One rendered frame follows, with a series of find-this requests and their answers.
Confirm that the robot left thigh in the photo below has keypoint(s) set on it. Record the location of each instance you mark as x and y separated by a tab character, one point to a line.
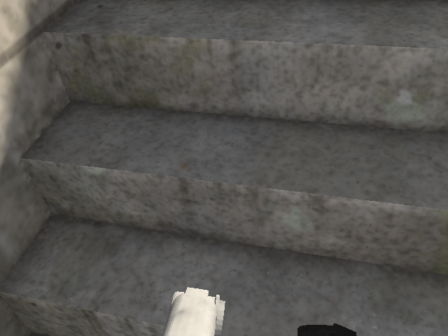
194	313

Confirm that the left robot shin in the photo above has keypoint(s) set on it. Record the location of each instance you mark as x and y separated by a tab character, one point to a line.
173	298

